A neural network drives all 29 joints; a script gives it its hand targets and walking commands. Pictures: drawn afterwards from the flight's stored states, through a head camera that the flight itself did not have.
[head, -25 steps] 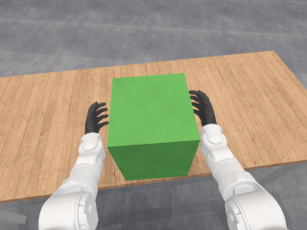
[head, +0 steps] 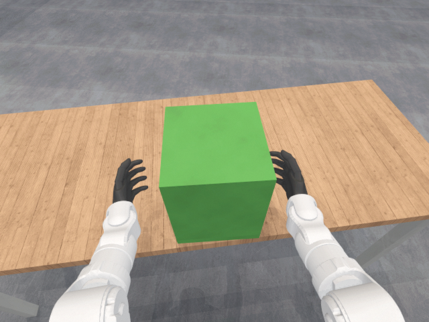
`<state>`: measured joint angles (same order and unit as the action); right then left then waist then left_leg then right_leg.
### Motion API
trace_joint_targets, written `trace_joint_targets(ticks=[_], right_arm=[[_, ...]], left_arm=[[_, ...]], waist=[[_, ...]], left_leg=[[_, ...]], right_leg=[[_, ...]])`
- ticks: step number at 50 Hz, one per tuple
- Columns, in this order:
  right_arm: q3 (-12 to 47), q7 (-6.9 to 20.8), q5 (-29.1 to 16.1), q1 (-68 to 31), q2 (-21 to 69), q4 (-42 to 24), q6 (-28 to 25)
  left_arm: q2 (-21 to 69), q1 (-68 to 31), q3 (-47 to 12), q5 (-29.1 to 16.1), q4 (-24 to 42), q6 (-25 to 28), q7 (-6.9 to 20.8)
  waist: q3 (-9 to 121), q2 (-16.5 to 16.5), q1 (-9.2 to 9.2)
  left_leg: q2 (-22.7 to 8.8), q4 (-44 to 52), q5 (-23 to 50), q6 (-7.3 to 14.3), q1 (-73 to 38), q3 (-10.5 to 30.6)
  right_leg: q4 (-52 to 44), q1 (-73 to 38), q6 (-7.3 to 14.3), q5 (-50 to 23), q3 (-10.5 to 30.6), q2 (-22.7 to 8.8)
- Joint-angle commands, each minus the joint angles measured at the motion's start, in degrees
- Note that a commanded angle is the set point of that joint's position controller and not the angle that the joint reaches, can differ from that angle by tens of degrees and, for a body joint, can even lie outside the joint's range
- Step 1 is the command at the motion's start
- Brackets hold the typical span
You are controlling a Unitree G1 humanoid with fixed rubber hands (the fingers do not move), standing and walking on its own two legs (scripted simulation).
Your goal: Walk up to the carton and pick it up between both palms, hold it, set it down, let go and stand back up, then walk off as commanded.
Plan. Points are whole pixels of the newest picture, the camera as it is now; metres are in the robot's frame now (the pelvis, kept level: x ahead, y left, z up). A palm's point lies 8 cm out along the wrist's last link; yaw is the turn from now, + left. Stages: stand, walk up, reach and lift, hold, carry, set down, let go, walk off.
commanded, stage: set down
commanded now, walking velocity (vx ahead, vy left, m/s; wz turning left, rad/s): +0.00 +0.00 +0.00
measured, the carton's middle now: (214, 176) +0.45 +0.02 -0.02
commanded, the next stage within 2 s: none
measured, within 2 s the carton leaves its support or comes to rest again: neither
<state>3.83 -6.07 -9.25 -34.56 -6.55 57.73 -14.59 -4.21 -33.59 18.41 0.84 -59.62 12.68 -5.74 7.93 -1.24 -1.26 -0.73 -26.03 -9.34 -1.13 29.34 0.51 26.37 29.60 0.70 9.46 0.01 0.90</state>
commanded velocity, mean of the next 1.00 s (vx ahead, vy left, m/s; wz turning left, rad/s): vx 0.00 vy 0.00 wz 0.00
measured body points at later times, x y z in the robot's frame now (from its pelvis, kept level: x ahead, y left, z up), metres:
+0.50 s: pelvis -0.01 +0.00 +0.00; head +0.04 -0.01 +0.45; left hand +0.30 +0.22 -0.02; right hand +0.31 -0.17 -0.03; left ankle +0.03 +0.13 -0.74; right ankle +0.03 -0.11 -0.74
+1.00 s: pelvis -0.01 +0.00 +0.00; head +0.06 +0.00 +0.45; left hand +0.23 +0.22 -0.04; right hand +0.24 -0.19 -0.05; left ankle +0.03 +0.13 -0.74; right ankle +0.03 -0.11 -0.74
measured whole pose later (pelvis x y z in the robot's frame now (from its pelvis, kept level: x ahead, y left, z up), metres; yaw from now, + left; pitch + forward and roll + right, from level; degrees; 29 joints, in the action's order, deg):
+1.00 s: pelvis -0.01 +0.00 +0.00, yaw +0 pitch +11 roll +0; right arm 2.9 1.0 -10.4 1.3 -8.0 40.6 -29.7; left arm -4.5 2.9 4.9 -5.6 -33.1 23.1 -4.9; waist 4.6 0.0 -1.3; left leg -0.7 -26.0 -8.9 -1.1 28.7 0.5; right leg 26.4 29.0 0.8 9.0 0.0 0.9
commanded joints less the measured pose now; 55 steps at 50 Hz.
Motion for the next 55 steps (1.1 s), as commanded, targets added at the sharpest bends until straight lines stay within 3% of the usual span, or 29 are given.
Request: trace_joint_targets(ticks=[1,3,6,7,8,9,10,11,13,16,18,22,23,25,27,28,29,30,31,36,38,41,42,43,46,47,48,52,55], right_arm=[[-2.0,0.84,-4.2,-18.98,-8.89,-17.04,-4.32],[-1.34,0.81,-3.95,-16.71,-8.04,-16.37,-4.07],[1.74,1.4,-6.49,-11.79,-7.76,-22.64,-5.43],[-2.09,1.32,-4.38,-22.64,-10.94,-22.09,-4.27],[0.86,1.56,-6.86,-10.55,-9.39,-20.67,-5.21],[-2.62,1.68,-5.0,-16.11,-12.09,-22.53,-4.91],[-1.17,1.46,-4.66,-7.33,-10.1,-21.72,-4.6],[-1.99,0.91,-4.02,-6.91,-10.95,-27.37,-5.75],[-1.03,1.89,-4.71,-5.53,-10.87,-28.56,-6.02],[-3.1,2.38,-4.73,-3.81,-12.81,-29.43,-6.51],[1.53,2.04,-4.79,6.78,-9.94,-34.11,-8.47],[-2.43,2.92,-4.86,1.19,-12.5,-33.65,-8.49],[-1.52,3.23,-5.2,12.22,-12.34,-31.26,-9.69],[-1.3,3.27,-4.97,7.55,-11.71,-35.88,-9.93],[-2.89,4.44,-4.85,5.14,-12.34,-31.68,-10.74],[0.98,4.29,-6.37,19.24,-10.26,-34.16,-12.11],[-1.58,4.64,-5.43,14.75,-12.25,-31.83,-11.79],[-2.27,4.92,-5.33,14.36,-12.45,-33.17,-12.57],[-1.05,4.62,-5.32,23.46,-12.7,-34.44,-13.16],[-2.96,5.8,-4.64,16.69,-12.64,-31.97,-14.56],[-2.48,6.29,-4.83,23.16,-12.64,-33.67,-15.94],[-1.95,6.66,-4.5,26.01,-12.7,-31.71,-17.03],[-1.14,6.48,-5.74,34.63,-11.48,-36.23,-18.49],[-3.39,6.85,-5.48,25.88,-13.42,-35.2,-18.06],[-1.44,6.88,-5.57,30.53,-12.12,-33.51,-18.32],[-3.22,7.48,-5.17,21.83,-12.4,-36.01,-18.08],[-1.01,7.43,-5.5,37.84,-12.01,-35.68,-19.35],[-0.78,7.12,-4.77,31.3,-11.93,-32.88,-19.63],[-3.37,7.69,-5.22,34.89,-12.75,-30.58,-18.67]], left_arm=[[-6.52,-14.85,-9.19,-4.47,19.75,4.82,-0.47],[-5.58,-14.5,-12.16,-4.68,15.3,5.53,0.26],[-6.53,-7.09,-11.57,-5.44,20.89,5.89,0.07],[-10.41,-19.41,-10.85,-6.53,17.1,6.53,-0.65],[-7.2,-6.79,-11.5,-6.1,19.1,6.08,-0.27],[-9.84,-13.5,-11.51,-6.87,23.62,6.69,-1.09],[-8.3,-4.21,-11.6,-5.37,20.08,5.56,-0.31],[-9.39,-4.66,-11.96,-5.5,28.95,5.85,-0.58],[-6.06,-2.17,-15.8,-7.89,27.86,5.54,0.07],[-7.86,-1.5,-15.17,-7.69,31.21,5.43,-0.82],[-8.21,10.18,-14.07,-6.4,36.49,5.55,0.64],[-8.48,4.35,-16.03,-8.96,34.33,5.47,0.35],[-7.12,15.48,-15.93,-7.63,36.72,5.72,0.63],[-11.3,10.06,-14.59,-9.7,38.35,7.0,0.92],[-8.33,7.77,-17.87,-9.05,37.93,7.68,0.43],[-7.23,22.27,-17.15,-6.88,39.06,7.68,0.74],[-7.99,16.99,-17.19,-7.38,38.47,7.62,1.17],[-7.43,17.49,-18.48,-8.94,38.18,8.26,1.11],[-9.34,26.12,-13.89,-6.78,37.95,8.08,1.77],[-10.09,19.25,-17.28,-8.5,38.1,10.21,1.59],[-9.31,24.51,-18.77,-9.71,40.75,11.18,1.09],[-10.09,28.23,-16.76,-8.32,38.14,12.07,1.63],[-10.23,37.14,-17.2,-8.53,45.35,12.68,1.55],[-10.73,28.11,-18.8,-10.12,45.34,12.96,0.74],[-9.63,32.91,-18.73,-8.4,41.57,13.62,0.6],[-9.57,25.82,-20.51,-10.05,41.72,14.15,-0.24],[-7.58,40.35,-20.68,-8.82,44.57,14.19,-0.14],[-10.96,35.34,-17.64,-8.67,39.96,13.66,0.34],[-9.99,37.11,-20.31,-7.77,45.2,13.66,-1.16]], waist=[[32.71,3.05,-4.05],[30.68,2.6,-2.66],[31.34,4.41,-4.79],[30.31,4.12,-5.01],[29.34,4.98,-4.14],[29.81,3.27,-3.7],[25.25,5.04,-2.92],[29.3,5.01,-2.88],[29.97,5.37,-2.08],[25.67,5.43,-2.03],[27.11,5.52,-4.03],[21.33,6.22,-3.08],[18.73,7.52,-2.44],[21.64,7.27,-3.03],[19.98,3.95,-1.26],[20.22,4.77,-2.55],[17.1,3.42,-2.18],[18.81,6.97,-0.67],[17.51,8.78,-2.88],[15.15,5.71,-1.49],[15.77,6.88,-0.16],[12.45,8.01,-1.28],[14.84,7.87,-1.26],[17.42,6.01,-0.22],[15.31,6.41,-0.85],[17.11,5.95,0.21],[13.49,8.06,-0.57],[12.53,8.38,-2.0],[11.85,3.08,-0.72]], left_leg=[[1.49,-2.28,17.1,-2.1,-14.87,-4.24],[1.72,-2.28,13.07,-1.83,-14.87,-3.81],[2.32,-1.18,14.53,-1.34,-14.23,-4.2],[2.44,-1.48,7.92,-1.23,-9.84,-4.79],[2.23,-1.36,12.21,-0.92,-12.24,-4.12],[2.29,-1.09,9.5,-1.68,-11.33,-4.46],[1.95,-0.78,10.74,-0.75,-12.83,-4.04],[1.99,-0.69,12.42,-1.18,-14.47,-4.45],[1.62,-0.72,14.92,-1.5,-16.44,-3.59],[1.53,0.22,10.77,-1.48,-15.23,-3.71],[1.91,-0.5,19.65,-0.78,-17.39,-3.68],[1.38,1.57,8.4,-0.86,-13.87,-3.45],[1.26,2.4,10.64,-0.81,-16.77,-3.02],[1.73,1.79,10.98,-0.28,-14.49,-4.39],[1.49,2.59,6.87,-0.96,-14.81,-3.52],[1.52,2.0,13.07,-0.95,-19.24,-3.14],[1.05,2.88,10.65,-1.23,-16.92,-2.67],[1.49,2.34,11.03,-0.61,-16.22,-2.92],[1.31,2.96,12.04,-0.21,-17.97,-2.9],[1.7,3.27,5.77,-0.38,-15.19,-2.91],[1.66,3.17,6.26,-0.08,-17.14,-2.63],[1.72,3.62,5.12,0.53,-16.16,-2.99],[1.71,3.68,8.7,0.46,-18.46,-2.57],[2.07,3.41,7.33,0.11,-17.0,-2.83],[1.96,2.76,8.35,-0.11,-19.88,-2.79],[1.78,2.84,5.05,-0.16,-19.41,-3.47],[1.68,2.67,8.85,-0.17,-22.19,-2.53],[2.11,2.94,8.39,0.24,-19.89,-3.89],[1.69,3.77,5.26,-0.23,-21.5,-2.97]], right_leg=[[-1.22,-22.26,1.47,-11.01,-1.76,2.72],[-1.41,-20.71,1.51,-7.76,-1.34,2.38],[-1.49,-24.81,0.83,-8.97,-0.91,2.33],[-1.33,-18.96,0.85,-0.88,-1.18,1.82],[-1.51,-24.54,0.96,-6.3,-0.42,1.95],[-1.72,-20.12,1.41,-2.09,-1.27,2.31],[-2.44,-22.98,1.35,-5.14,-0.5,1.88],[-1.56,-23.73,1.14,-7.19,-1.39,2.5],[-2.03,-21.82,1.52,-8.05,-1.86,2.88],[-2.83,-21.31,1.91,-4.06,-1.52,2.56],[-1.79,-27.32,1.05,-15.45,0.21,2.13],[-3.48,-23.14,2.04,-1.37,-0.3,2.27],[-3.85,-25.04,2.09,-4.56,-0.47,2.64],[-3.53,-25.98,1.37,-6.19,0.77,1.54],[-2.95,-23.88,1.39,-1.31,0.2,1.5],[-3.47,-27.75,2.15,-7.79,0.23,1.87],[-3.81,-24.77,2.36,-5.52,0.84,2.1],[-3.55,-25.85,2.04,-6.8,0.28,1.92],[-4.12,-28.6,1.54,-7.79,1.26,1.65],[-4.02,-25.95,2.27,-2.93,1.43,1.62],[-3.59,-25.47,1.62,-2.53,0.94,1.26],[-4.13,-27.6,1.44,-1.25,1.69,0.7],[-4.27,-29.59,1.68,-5.83,1.84,0.9],[-3.72,-27.08,1.82,-4.22,1.33,1.47],[-4.17,-27.56,2.33,-3.11,1.43,1.39],[-4.3,-24.09,2.19,1.26,0.75,1.21],[-4.6,-27.2,2.25,-3.46,0.97,1.12],[-5.64,-26.93,0.85,-2.72,1.99,0.63],[-5.45,-24.7,2.32,1.55,1.77,0.76]])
